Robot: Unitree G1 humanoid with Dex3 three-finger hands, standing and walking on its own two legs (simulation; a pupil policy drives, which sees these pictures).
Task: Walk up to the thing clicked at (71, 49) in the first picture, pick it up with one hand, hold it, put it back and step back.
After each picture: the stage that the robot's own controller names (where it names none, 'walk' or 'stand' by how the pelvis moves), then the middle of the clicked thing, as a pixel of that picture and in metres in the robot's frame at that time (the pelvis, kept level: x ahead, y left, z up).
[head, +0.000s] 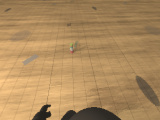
stand; (71, 48) +1.34 +0.45 -0.65
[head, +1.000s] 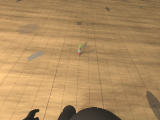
walk; (79, 50) +1.25 +0.20 -0.63
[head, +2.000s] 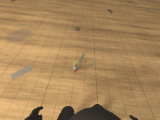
walk; (74, 66) +0.80 +0.21 -0.64
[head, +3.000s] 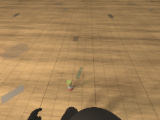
walk; (69, 85) +0.51 +0.28 -0.63
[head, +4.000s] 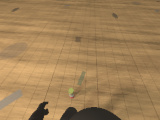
stand; (71, 93) +0.37 +0.20 -0.64
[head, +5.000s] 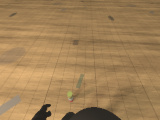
stand; (70, 96) +0.35 +0.22 -0.66
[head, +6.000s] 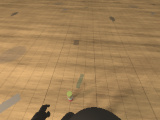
stand; (70, 96) +0.36 +0.22 -0.66
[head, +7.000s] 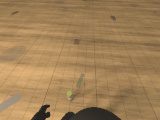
stand; (70, 96) +0.35 +0.22 -0.66
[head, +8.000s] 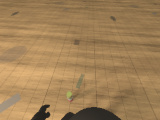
stand; (69, 96) +0.35 +0.22 -0.66
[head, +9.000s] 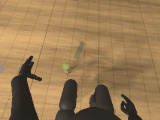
go down; (67, 69) +0.41 +0.21 -0.42
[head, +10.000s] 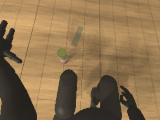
go down; (63, 57) +0.44 +0.24 -0.27
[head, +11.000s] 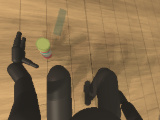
close in; (45, 50) +0.42 +0.28 -0.18
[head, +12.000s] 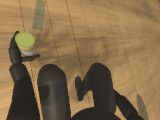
close; (27, 48) +0.42 +0.30 -0.15
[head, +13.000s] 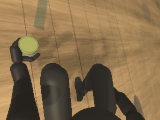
lift; (29, 50) +0.39 +0.30 -0.15
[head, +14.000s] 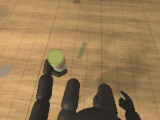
lift; (60, 65) +0.33 +0.21 +0.02
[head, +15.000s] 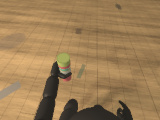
hold; (65, 69) +0.32 +0.18 +0.04
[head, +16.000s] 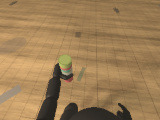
hold; (67, 70) +0.32 +0.17 +0.04
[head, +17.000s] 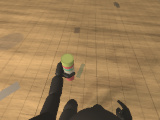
crouch; (69, 69) +0.34 +0.15 +0.01
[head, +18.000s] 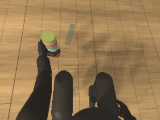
lower; (52, 46) +0.46 +0.23 -0.05
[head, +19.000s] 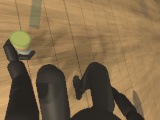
lower; (24, 48) +0.42 +0.30 -0.16
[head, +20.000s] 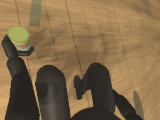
lower; (23, 44) +0.43 +0.31 -0.16
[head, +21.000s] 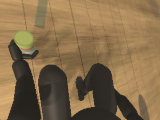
lower; (28, 48) +0.41 +0.30 -0.16
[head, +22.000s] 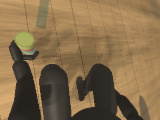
lower; (28, 48) +0.40 +0.30 -0.16
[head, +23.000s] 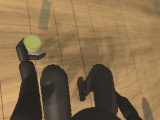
open; (35, 50) +0.41 +0.28 -0.16
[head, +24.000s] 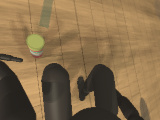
stand; (36, 48) +0.40 +0.28 -0.16
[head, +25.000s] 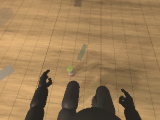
walk; (70, 71) +0.42 +0.20 -0.43
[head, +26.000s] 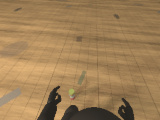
stand; (72, 94) +0.37 +0.18 -0.60
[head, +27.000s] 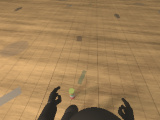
stand; (72, 93) +0.37 +0.18 -0.60
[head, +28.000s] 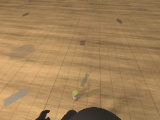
stand; (75, 95) +0.39 +0.17 -0.65
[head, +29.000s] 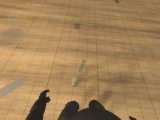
walk; (74, 82) +0.43 +0.14 -0.64
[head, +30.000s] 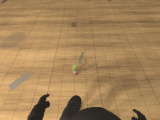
walk; (74, 70) +0.64 +0.23 -0.62
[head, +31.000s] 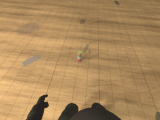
stand; (79, 56) +0.96 +0.20 -0.63
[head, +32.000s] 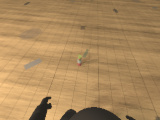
stand; (79, 60) +0.97 +0.20 -0.65
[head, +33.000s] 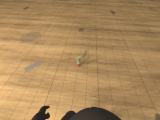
stand; (78, 61) +0.99 +0.22 -0.66
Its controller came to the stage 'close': yes
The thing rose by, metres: 0.68
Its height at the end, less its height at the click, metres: +0.00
